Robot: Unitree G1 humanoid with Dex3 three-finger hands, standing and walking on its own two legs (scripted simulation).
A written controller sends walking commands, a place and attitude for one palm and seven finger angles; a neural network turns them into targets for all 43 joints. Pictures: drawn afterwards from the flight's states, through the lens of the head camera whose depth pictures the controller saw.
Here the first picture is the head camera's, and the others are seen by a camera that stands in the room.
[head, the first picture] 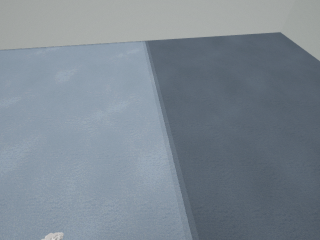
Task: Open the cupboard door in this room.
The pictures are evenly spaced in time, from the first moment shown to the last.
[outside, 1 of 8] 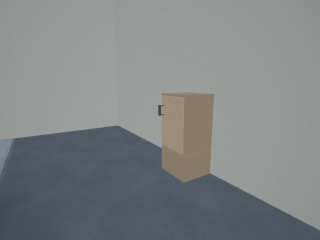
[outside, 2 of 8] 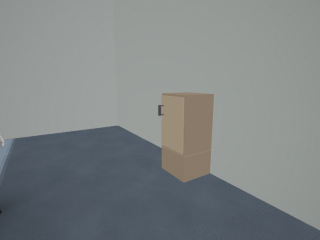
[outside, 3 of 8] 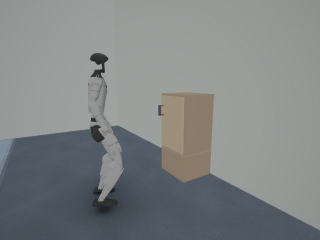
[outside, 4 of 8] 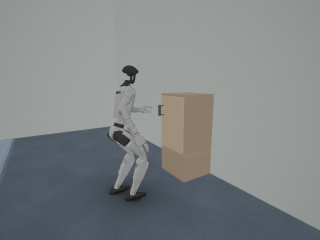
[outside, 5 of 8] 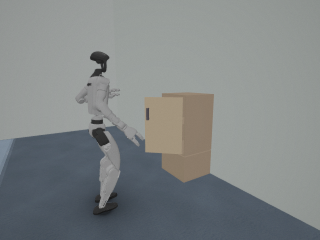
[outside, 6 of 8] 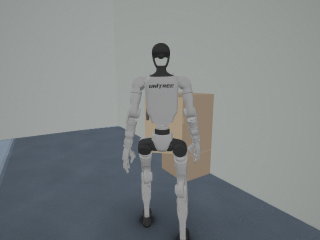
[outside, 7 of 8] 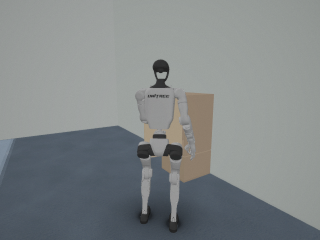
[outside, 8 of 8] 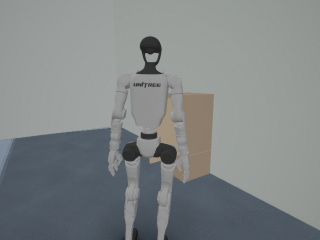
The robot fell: no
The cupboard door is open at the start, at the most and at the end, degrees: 0 94 94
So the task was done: yes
